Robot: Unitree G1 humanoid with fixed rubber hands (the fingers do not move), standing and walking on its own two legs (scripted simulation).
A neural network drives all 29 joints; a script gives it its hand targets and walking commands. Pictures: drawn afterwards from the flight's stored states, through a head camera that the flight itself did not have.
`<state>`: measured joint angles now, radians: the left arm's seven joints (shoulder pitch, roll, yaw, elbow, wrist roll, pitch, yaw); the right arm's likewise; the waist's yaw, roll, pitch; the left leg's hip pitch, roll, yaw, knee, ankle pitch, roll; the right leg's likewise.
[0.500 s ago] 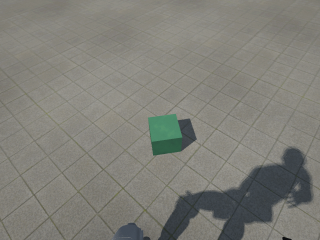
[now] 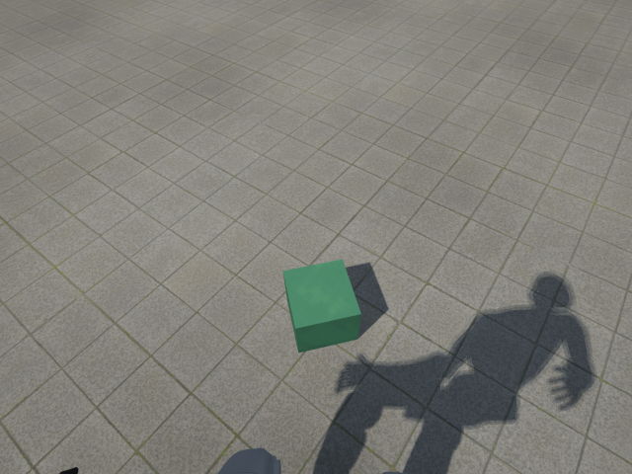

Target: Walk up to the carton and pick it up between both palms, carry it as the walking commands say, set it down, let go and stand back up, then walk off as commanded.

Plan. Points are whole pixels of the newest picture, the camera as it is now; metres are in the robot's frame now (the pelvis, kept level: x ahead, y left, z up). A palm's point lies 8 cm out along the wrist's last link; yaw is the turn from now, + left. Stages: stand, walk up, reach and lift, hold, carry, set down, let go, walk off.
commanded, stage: walk up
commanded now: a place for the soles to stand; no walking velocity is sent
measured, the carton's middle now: (320, 305) +0.71 +0.01 -0.66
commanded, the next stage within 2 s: none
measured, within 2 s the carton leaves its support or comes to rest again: neither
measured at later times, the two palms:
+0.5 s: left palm (81, 406) +0.23 +0.35 -0.11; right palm (549, 451) +0.17 -0.30 -0.11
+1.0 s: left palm (102, 386) +0.25 +0.32 -0.09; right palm (542, 398) +0.24 -0.30 -0.08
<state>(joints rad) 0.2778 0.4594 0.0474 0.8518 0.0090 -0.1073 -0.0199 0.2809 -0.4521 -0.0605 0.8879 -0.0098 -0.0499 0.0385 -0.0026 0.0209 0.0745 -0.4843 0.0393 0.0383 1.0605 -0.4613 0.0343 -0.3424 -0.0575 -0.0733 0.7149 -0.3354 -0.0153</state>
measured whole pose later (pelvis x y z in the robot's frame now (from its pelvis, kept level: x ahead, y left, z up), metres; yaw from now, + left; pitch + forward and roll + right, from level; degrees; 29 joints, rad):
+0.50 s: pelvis +0.12 +0.03 -0.01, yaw -3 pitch -2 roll +1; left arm 0.18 0.43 0.02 0.92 0.01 -0.03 -0.01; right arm 0.21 -0.43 -0.04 0.93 0.01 -0.05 -0.01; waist -0.02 -0.01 0.10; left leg -0.37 0.05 0.08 0.77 -0.36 -0.01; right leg -0.41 -0.04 -0.03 0.80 -0.37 0.00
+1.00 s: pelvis +0.14 +0.02 +0.02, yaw -2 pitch -2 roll +1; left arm 0.05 0.38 0.00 1.11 0.00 0.00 -0.02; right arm 0.06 -0.41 -0.01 1.09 0.00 -0.04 -0.01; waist 0.00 -0.01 0.06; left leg -0.21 0.06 0.07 0.49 -0.25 -0.04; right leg -0.23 -0.02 -0.06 0.52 -0.25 -0.02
